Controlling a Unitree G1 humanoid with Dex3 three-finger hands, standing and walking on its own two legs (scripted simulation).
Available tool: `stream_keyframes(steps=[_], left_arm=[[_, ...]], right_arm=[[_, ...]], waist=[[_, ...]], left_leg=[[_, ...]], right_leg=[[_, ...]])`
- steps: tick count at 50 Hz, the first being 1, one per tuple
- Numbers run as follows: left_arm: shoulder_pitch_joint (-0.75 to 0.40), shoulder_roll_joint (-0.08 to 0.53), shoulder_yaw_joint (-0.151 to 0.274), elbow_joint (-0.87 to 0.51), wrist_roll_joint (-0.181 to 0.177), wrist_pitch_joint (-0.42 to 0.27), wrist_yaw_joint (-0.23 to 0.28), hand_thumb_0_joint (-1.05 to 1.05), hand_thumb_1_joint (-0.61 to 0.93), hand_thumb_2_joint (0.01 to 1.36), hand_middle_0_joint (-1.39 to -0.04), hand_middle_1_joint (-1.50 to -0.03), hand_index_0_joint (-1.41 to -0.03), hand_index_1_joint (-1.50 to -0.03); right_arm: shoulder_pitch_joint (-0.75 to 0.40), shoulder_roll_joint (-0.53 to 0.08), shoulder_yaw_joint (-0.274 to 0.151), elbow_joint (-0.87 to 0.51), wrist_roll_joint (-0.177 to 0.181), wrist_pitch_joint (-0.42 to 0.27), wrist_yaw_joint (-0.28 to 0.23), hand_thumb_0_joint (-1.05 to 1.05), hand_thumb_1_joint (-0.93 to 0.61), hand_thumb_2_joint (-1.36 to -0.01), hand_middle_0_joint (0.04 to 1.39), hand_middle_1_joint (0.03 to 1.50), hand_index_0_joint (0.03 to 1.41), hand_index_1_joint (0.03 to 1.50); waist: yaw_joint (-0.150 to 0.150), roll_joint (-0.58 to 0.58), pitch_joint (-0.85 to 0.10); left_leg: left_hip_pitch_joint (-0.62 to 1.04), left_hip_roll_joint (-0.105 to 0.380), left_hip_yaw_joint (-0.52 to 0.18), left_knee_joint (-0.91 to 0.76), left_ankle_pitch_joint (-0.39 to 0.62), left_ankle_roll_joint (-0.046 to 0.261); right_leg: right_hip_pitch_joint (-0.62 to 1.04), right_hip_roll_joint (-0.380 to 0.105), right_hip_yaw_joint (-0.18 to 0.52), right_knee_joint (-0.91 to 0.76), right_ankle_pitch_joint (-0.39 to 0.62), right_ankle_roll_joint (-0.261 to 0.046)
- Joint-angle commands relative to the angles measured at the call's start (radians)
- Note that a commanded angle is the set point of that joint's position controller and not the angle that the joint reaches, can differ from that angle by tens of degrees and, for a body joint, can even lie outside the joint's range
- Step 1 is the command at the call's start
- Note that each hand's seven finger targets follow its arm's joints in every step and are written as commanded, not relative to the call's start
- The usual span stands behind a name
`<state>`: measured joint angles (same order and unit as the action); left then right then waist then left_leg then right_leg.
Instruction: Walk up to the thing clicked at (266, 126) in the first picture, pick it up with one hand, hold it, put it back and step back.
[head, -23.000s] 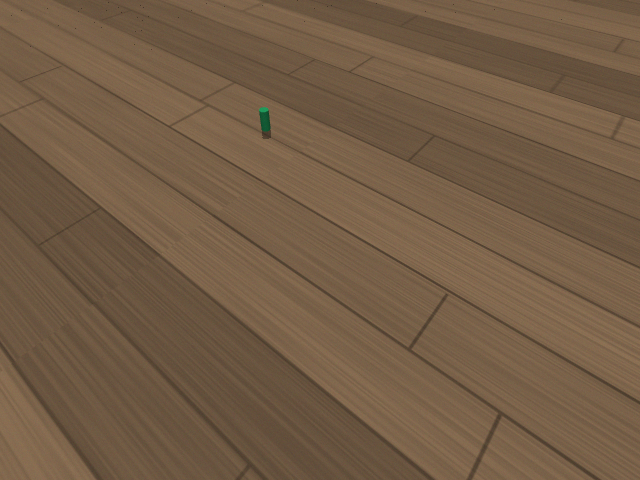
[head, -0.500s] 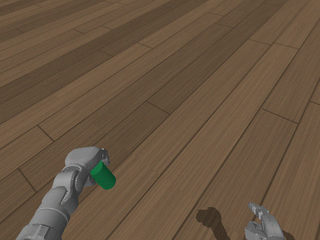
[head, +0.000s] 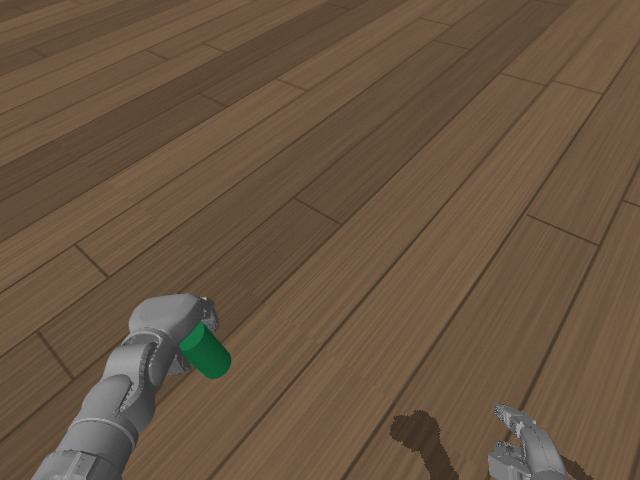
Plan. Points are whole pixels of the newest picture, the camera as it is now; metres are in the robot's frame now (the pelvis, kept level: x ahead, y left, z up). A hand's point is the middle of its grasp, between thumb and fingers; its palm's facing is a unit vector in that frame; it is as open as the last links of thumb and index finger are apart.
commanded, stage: crouch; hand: left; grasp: from above
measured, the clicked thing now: (202, 349) +0.31 +0.21 -0.08
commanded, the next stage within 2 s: lower in 1.98 s
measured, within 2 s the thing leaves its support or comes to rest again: neither
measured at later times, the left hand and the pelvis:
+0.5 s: hand (191, 373) +0.29 +0.24 -0.12, palm faces -0.48 -0.02 -0.88, open 7.9 cm; pelvis +0.00 +0.00 -0.03, yaw +1 degrees
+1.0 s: hand (220, 386) +0.36 +0.26 -0.37, palm faces -0.44 +0.01 -0.90, open 8.0 cm; pelvis -0.06 +0.01 -0.23, yaw -1 degrees
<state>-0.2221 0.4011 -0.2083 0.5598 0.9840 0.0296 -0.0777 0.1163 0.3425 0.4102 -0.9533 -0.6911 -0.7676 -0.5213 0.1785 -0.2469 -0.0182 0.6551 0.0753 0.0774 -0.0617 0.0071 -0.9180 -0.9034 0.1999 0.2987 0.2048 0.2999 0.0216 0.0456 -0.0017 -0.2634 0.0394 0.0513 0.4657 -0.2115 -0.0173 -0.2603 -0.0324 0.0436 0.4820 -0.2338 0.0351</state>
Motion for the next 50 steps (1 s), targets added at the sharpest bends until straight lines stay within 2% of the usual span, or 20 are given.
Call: stream_keyframes(steps=[1,2,3,4,9,13,15,16,20,21,23,27,30,32,35,36,41,46,49,50], left_arm=[[-0.341,0.223,0.123,-0.186,0.003,-0.009,0.046,0.0,0.625,0.565,-0.935,-0.694,-0.992,-0.637],[-0.339,0.22,0.127,-0.211,0.001,-0.013,0.047,0.0,0.623,0.584,-0.946,-0.675,-0.996,-0.626],[-0.358,0.221,0.122,-0.213,0.005,-0.014,0.05,0.0,0.692,0.504,-0.967,-0.736,-1.05,-0.652],[-0.374,0.229,0.131,-0.235,0.006,-0.018,0.053,0.0,0.612,0.516,-0.887,-0.71,-0.97,-0.638],[-0.285,0.176,0.109,-0.156,0.009,-0.032,0.079,0.0,0.612,0.526,-0.899,-0.713,-0.965,-0.646],[-0.227,0.157,0.101,-0.078,0.039,-0.06,0.119,0.0,0.6,0.526,-0.904,-0.683,-0.963,-0.624],[-0.279,0.17,0.11,-0.036,0.052,-0.077,0.15,0.0,0.599,0.538,-0.902,-0.696,-0.962,-0.638],[-0.273,0.17,0.121,-0.006,0.054,-0.083,0.171,0.0,0.594,0.572,-0.914,-0.684,-0.964,-0.634],[-0.377,0.186,0.132,0.081,0.107,-0.103,0.268,0.0,0.654,0.548,-0.938,-0.718,-1.001,-0.654],[-0.381,0.163,0.12,0.129,0.12,-0.105,0.291,0.0,0.665,0.573,-0.953,-0.719,-1.013,-0.66],[-0.451,0.178,0.134,0.14,0.152,-0.118,0.341,0.0,0.639,0.595,-0.949,-0.708,-1.001,-0.657],[-0.536,0.176,0.133,0.259,0.196,-0.121,0.418,0.0,0.651,0.545,-0.936,-0.73,-1.004,-0.662],[-0.566,0.173,0.134,0.383,0.201,-0.112,0.454,0.0,0.644,0.549,-0.924,-0.74,-0.994,-0.67],[-0.659,0.232,0.165,0.374,0.207,-0.112,0.474,0.0,0.635,0.567,-0.915,-0.751,-0.984,-0.681],[-0.672,0.225,0.172,0.445,0.195,-0.096,0.493,0.0,0.661,0.579,-0.941,-0.734,-1.005,-0.669],[-0.717,0.226,0.164,0.45,0.199,-0.094,0.496,0.0,0.65,0.585,-0.93,-0.74,-0.994,-0.675],[-0.74,0.305,0.216,0.47,0.184,-0.081,0.489,0.0,0.625,0.567,-0.915,-0.738,-0.98,-0.672],[-0.804,0.338,0.236,0.522,0.184,-0.094,0.467,0.0,0.592,0.592,-0.896,-0.736,-0.957,-0.675],[-0.829,0.375,0.259,0.524,0.189,-0.115,0.462,0.0,0.595,0.564,-0.884,-0.722,-0.95,-0.655],[-0.864,0.353,0.245,0.513,0.189,-0.126,0.46,0.0,0.607,0.572,-0.897,-0.713,-0.961,-0.649]], right_arm=[[-0.097,-0.122,-0.043,-0.139,-0.007,-0.045,-0.007,0.0,-0.91,-0.902,0.199,0.3,0.199,0.3],[-0.099,-0.121,-0.045,-0.14,-0.006,-0.044,-0.006,0.0,-0.91,-0.902,0.199,0.3,0.199,0.3],[-0.097,-0.121,-0.046,-0.137,-0.005,-0.044,-0.007,0.0,-0.933,-0.915,0.2,0.301,0.2,0.301],[-0.087,-0.124,-0.049,-0.132,-0.005,-0.044,-0.007,0.0,-0.891,-0.898,0.2,0.301,0.201,0.301],[-0.075,-0.124,-0.055,-0.124,-0.006,-0.036,-0.006,0.0,-0.895,-0.898,0.2,0.3,0.2,0.3],[-0.064,-0.124,-0.062,-0.118,-0.011,-0.027,-0.002,0.0,-0.896,-0.899,0.2,0.3,0.2,0.3],[-0.053,-0.126,-0.062,-0.109,-0.019,-0.022,0.001,0.0,-0.897,-0.899,0.199,0.3,0.2,0.3],[-0.049,-0.124,-0.063,-0.104,-0.023,-0.019,0.004,0.0,-0.897,-0.9,0.199,0.3,0.2,0.3],[-0.003,-0.142,-0.082,-0.071,-0.044,-0.016,0.019,0.0,-0.9,-0.898,0.199,0.3,0.199,0.3],[0.002,-0.144,-0.086,-0.063,-0.049,-0.016,0.023,0.0,-0.901,-0.899,0.199,0.299,0.199,0.299],[0.036,-0.149,-0.098,-0.05,-0.061,-0.019,0.035,0.0,-0.901,-0.899,0.199,0.299,0.199,0.299],[0.07,-0.159,-0.109,-0.033,-0.079,-0.024,0.049,0.0,-0.906,-0.899,0.199,0.299,0.199,0.299],[0.09,-0.169,-0.115,-0.02,-0.087,-0.038,0.051,0.0,-0.905,-0.899,0.199,0.299,0.199,0.299],[0.105,-0.176,-0.119,-0.009,-0.095,-0.051,0.046,0.0,-0.903,-0.898,0.199,0.299,0.2,0.299],[0.122,-0.181,-0.118,0.006,-0.104,-0.069,0.039,0.0,-0.902,-0.897,0.199,0.299,0.2,0.299],[0.128,-0.18,-0.117,0.013,-0.108,-0.075,0.035,0.0,-0.901,-0.897,0.199,0.299,0.2,0.299],[0.135,-0.184,-0.117,0.016,-0.12,-0.095,0.03,0.0,-0.904,-0.898,0.199,0.299,0.2,0.299],[0.146,-0.197,-0.109,0.023,-0.133,-0.111,0.038,0.0,-0.903,-0.899,0.199,0.299,0.2,0.299],[0.151,-0.204,-0.106,0.029,-0.137,-0.119,0.047,0.0,-0.897,-0.896,0.2,0.299,0.2,0.299],[0.153,-0.204,-0.103,0.034,-0.141,-0.124,0.051,0.0,-0.896,-0.896,0.2,0.299,0.2,0.299]], waist=[[0.0,-0.009,-0.222],[0.003,-0.006,-0.244],[-0.004,-0.01,-0.263],[-0.004,0.001,-0.289],[-0.015,-0.042,-0.251],[-0.023,-0.082,-0.207],[-0.039,-0.086,-0.201],[-0.033,-0.082,-0.191],[-0.062,-0.04,-0.273],[-0.067,-0.042,-0.28],[-0.072,-0.027,-0.374],[-0.095,-0.008,-0.458],[-0.108,-0.023,-0.472],[-0.104,0.035,-0.556],[-0.117,0.049,-0.61],[-0.134,0.063,-0.628],[-0.127,0.089,-0.746],[-0.161,0.111,-0.723],[-0.163,0.112,-0.777],[-0.187,0.13,-0.772]], left_leg=[[0.128,-0.047,-0.003,-0.059,0.121,0.025],[0.144,-0.047,0.0,-0.055,0.133,0.025],[0.153,-0.052,0.003,-0.047,0.158,0.028],[0.167,-0.05,0.003,-0.043,0.179,0.027],[0.144,-0.052,0.005,-0.028,0.205,0.03],[0.096,-0.058,0.001,-0.005,0.181,0.03],[0.057,-0.058,-0.002,0.026,0.164,0.029],[0.036,-0.058,-0.004,0.04,0.151,0.026],[-0.053,-0.05,-0.008,0.171,0.136,0.017],[-0.095,-0.052,-0.01,0.218,0.131,0.015],[-0.172,-0.046,-0.014,0.328,0.134,0.016],[-0.337,-0.04,-0.021,0.503,0.117,0.021],[-0.491,-0.039,-0.03,0.602,0.038,0.026],[-0.536,-0.036,-0.037,0.664,0.004,0.022],[-0.636,-0.03,-0.052,0.75,-0.054,0.023],[-0.677,-0.029,-0.054,0.783,-0.075,0.025],[-0.814,-0.025,-0.07,0.896,-0.153,0.024],[-0.935,-0.017,-0.116,0.981,-0.291,0.017],[-0.975,-0.021,-0.126,1.037,-0.329,0.019],[-0.994,-0.022,-0.133,1.058,-0.327,0.019]], right_leg=[[0.021,0.059,-0.04,-0.077,0.092,-0.04],[0.028,0.058,-0.037,-0.074,0.102,-0.04],[0.031,0.055,-0.033,-0.071,0.131,-0.037],[0.042,0.055,-0.033,-0.064,0.153,-0.038],[0.028,0.056,-0.04,-0.056,0.185,-0.035],[-0.019,0.05,-0.043,-0.043,0.163,-0.033],[-0.06,0.046,-0.041,-0.022,0.152,-0.03],[-0.076,0.046,-0.044,-0.009,0.134,-0.032],[-0.194,0.049,-0.047,0.119,0.125,-0.039],[-0.234,0.047,-0.048,0.158,0.124,-0.039],[-0.32,0.047,-0.047,0.257,0.127,-0.039],[-0.489,0.049,-0.047,0.41,0.108,-0.044],[-0.619,0.052,-0.058,0.511,0.033,-0.046],[-0.704,0.054,-0.064,0.583,-0.005,-0.052],[-0.829,0.058,-0.081,0.688,-0.063,-0.061],[-0.867,0.056,-0.082,0.719,-0.074,-0.06],[-0.973,0.051,-0.09,0.857,-0.135,-0.063],[-1.184,0.049,-0.111,0.979,-0.259,-0.069],[-1.239,0.051,-0.119,1.038,-0.291,-0.072],[-1.274,0.048,-0.119,1.06,-0.287,-0.07]])
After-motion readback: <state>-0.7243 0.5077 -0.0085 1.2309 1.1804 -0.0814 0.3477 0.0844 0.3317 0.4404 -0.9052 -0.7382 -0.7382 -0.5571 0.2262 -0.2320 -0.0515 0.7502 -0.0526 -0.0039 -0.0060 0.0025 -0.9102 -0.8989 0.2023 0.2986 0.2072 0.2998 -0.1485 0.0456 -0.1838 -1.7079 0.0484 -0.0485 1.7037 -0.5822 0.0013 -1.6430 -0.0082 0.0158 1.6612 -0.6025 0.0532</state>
